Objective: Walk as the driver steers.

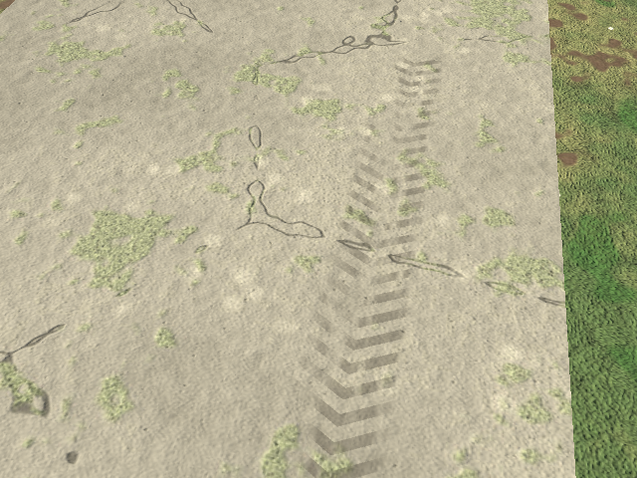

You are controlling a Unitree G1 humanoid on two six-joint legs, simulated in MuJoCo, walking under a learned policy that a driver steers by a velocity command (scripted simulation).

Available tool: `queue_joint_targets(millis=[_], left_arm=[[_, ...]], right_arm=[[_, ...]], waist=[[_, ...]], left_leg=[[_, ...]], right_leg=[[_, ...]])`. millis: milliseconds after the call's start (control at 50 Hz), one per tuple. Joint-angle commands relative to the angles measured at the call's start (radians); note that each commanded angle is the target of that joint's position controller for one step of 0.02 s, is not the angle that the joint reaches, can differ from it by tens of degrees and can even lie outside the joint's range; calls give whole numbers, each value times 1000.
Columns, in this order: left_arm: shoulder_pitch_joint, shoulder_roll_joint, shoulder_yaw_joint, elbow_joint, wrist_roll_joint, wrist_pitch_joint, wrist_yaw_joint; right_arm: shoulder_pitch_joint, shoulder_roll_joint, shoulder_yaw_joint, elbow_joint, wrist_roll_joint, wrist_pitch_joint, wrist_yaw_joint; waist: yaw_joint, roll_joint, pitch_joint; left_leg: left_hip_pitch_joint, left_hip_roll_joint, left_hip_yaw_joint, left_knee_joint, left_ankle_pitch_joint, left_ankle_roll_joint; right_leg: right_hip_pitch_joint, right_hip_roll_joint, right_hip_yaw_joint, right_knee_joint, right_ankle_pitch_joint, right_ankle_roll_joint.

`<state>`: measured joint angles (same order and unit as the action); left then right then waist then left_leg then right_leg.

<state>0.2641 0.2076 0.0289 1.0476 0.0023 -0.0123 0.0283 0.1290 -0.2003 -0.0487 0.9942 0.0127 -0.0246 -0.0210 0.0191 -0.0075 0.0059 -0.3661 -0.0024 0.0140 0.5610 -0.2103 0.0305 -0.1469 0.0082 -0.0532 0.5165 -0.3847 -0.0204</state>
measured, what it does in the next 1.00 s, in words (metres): walks ahead: left foot, then right foot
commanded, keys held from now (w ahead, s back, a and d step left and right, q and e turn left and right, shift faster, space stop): w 0.44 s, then w+e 0.56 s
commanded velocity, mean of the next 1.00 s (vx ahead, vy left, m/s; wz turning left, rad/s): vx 0.42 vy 0.00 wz -0.21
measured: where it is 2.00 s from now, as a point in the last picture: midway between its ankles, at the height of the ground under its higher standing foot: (383, 364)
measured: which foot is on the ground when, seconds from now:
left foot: down 0.00-0.18, up 0.20-0.36, down 0.38-0.98, up 1.00-1.00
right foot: down 0.00-0.38, up 0.40-0.96, down 0.98-1.00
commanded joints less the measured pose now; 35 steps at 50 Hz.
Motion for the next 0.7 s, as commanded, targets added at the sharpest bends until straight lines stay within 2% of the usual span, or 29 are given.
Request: queue_joint_targets(millis=[20,40,80,120,140,160,180,220,240,260,280,300,320,340,360,380,400,420,440,460,480,500,540,580,640,700], left_arm=[[61,81,19,-19,-12,-18,2],[72,73,17,-19,-15,-31,1],[110,72,18,-11,-17,-58,-1],[173,91,25,7,-20,-76,-5],[223,116,33,24,-23,-81,-6],[259,151,44,34,-27,-85,-7],[270,158,47,36,-26,-87,-8],[300,142,41,39,-19,-84,-9],[308,141,39,38,-16,-79,-11],[290,148,39,30,-16,-73,-12],[243,159,40,12,-17,-66,-11],[164,176,41,-11,-15,-59,-12],[112,190,44,-26,-15,-55,-14],[128,186,45,-24,-15,-56,-17],[114,178,43,-25,-16,-61,-19],[84,134,29,-57,3,-67,-18],[149,5,3,-79,-16,-88,-16],[88,57,19,-96,-51,-103,-19],[29,92,28,-118,-63,-110,-20],[31,93,35,-107,-57,-105,-13],[63,91,45,-91,-44,-94,-4],[104,87,52,-76,-42,-79,-4],[100,79,61,-70,-46,-57,-5],[31,76,67,-93,-43,-48,-6],[-66,77,72,-129,-36,-48,-14],[-134,79,71,-155,-30,-53,-29]], right_arm=[[26,-141,-35,-25,12,-12,-6],[21,-139,-36,-28,14,-23,-4],[11,-128,-37,-35,18,-45,5],[-22,-108,-34,-53,20,-66,16],[-53,-89,-30,-69,20,-78,24],[-92,-76,-25,-86,19,-91,33],[-129,-77,-22,-100,15,-101,41],[-184,-61,-15,-127,17,-105,53],[-220,-56,-10,-145,26,-103,59],[-242,-55,-6,-157,34,-100,66],[-226,-63,-7,-154,37,-97,72],[-145,-66,-11,-130,35,-92,76],[-13,-72,-22,-84,27,-83,78],[109,-110,-46,-37,21,-70,75],[242,-147,-70,-1,19,-57,66],[368,-240,-93,15,12,-48,45],[377,-269,-73,12,-15,-58,46],[272,-216,-52,-1,-8,-72,49],[165,-163,-34,-26,0,-82,52],[95,-131,-22,-39,-1,-89,57],[65,-111,-15,-43,-8,-93,61],[64,-92,-10,-35,-16,-92,59],[110,-87,-8,-10,-24,-93,48],[150,-119,-14,9,-30,-93,32],[180,-133,-17,18,-38,-90,13],[176,-133,-14,9,-36,-91,1]], waist=[[-12,29,34],[-7,36,66],[7,37,84],[28,-18,67],[42,-85,58],[54,-147,71],[61,-148,95],[72,-158,135],[78,-131,153],[72,-107,161],[50,-105,146],[-5,-123,113],[-74,-139,54],[-122,-129,-10],[-196,-96,-58],[-242,99,-127],[-163,280,-226],[-130,163,-110],[-100,102,8],[-63,45,47],[-33,51,51],[-8,79,41],[-3,82,48],[-13,64,67],[-29,51,80],[-38,53,83]], left_leg=[[105,84,-141,-113,-324,115],[73,93,-164,-127,-363,124],[39,97,-180,-114,-317,137],[-20,56,-118,-20,-171,121],[-96,12,-44,81,-74,98],[-216,-18,30,183,33,74],[-322,-2,59,235,42,65],[-506,27,47,337,-320,67],[-566,54,34,343,-372,68],[-560,72,33,291,-330,70],[-457,66,46,210,-230,70],[-226,27,84,125,-107,73],[72,-39,139,81,56,72],[291,-88,164,89,107,78],[473,-57,112,70,76,103],[584,171,-212,-61,-62,165],[641,410,-757,-320,-145,309],[527,412,-782,-381,-309,293],[400,380,-623,-381,-304,251],[298,331,-471,-394,-201,208],[233,281,-345,-406,-116,171],[197,245,-254,-420,-69,145],[183,216,-150,-439,32,129],[208,220,-100,-452,102,128],[267,241,-57,-463,157,125],[288,233,25,-477,216,107]], right_leg=[[-195,-41,50,-78,-186,-75],[-201,-51,63,-73,-197,-87],[-178,-68,87,-66,-165,-107],[-86,-103,148,-97,-97,-134],[6,-150,224,-136,-19,-158],[119,-232,327,-174,108,-187],[192,-306,385,-172,252,-208],[307,-403,447,-175,468,-242],[345,-415,438,-178,490,-237],[342,-401,397,-188,485,-211],[284,-365,336,-202,494,-179],[144,-305,241,-195,574,-144],[-12,-247,154,-150,686,-116],[-95,-194,94,-56,765,-93],[-201,-150,40,115,756,-57],[-334,-79,-7,469,454,-6],[-472,50,112,771,-173,7],[-574,-7,185,875,-133,-14],[-613,-66,162,854,-30,-46],[-566,-113,145,807,61,-57],[-508,-139,140,752,118,-61],[-450,-157,142,715,151,-65],[-445,-158,134,673,188,-64],[-531,-149,157,622,253,-54],[-649,-127,203,501,361,-36],[-645,-109,173,364,473,-27]])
